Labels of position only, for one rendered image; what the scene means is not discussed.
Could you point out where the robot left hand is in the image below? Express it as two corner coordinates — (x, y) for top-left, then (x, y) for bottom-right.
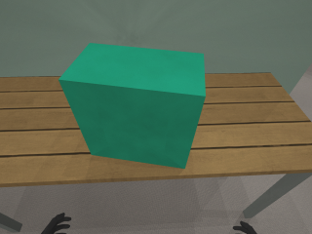
(41, 213), (72, 234)

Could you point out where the robot right hand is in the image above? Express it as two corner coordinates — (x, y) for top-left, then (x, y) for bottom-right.
(233, 221), (257, 234)

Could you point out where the table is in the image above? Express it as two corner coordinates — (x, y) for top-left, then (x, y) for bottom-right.
(0, 72), (312, 233)

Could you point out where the carton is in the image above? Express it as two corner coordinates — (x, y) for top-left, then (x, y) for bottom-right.
(58, 43), (206, 169)

